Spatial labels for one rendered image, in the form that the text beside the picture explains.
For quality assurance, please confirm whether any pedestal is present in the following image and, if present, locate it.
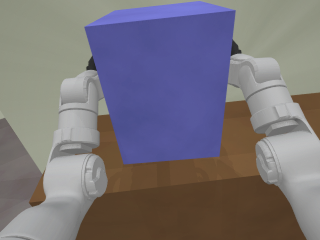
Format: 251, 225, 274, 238
29, 92, 320, 240

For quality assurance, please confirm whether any robot right forearm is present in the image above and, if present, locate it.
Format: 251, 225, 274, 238
227, 53, 320, 144

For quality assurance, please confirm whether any robot right hand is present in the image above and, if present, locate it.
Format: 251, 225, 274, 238
230, 40, 242, 56

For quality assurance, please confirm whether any robot left upper arm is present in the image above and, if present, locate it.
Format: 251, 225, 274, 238
0, 153, 108, 240

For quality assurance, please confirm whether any carton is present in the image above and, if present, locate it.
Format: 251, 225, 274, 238
84, 1, 236, 165

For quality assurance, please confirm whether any robot right upper arm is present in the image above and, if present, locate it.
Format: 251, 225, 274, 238
255, 130, 320, 240

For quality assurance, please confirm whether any robot left hand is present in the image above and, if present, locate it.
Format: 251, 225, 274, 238
86, 56, 97, 71

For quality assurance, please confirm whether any robot left forearm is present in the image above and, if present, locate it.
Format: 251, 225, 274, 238
43, 70, 104, 194

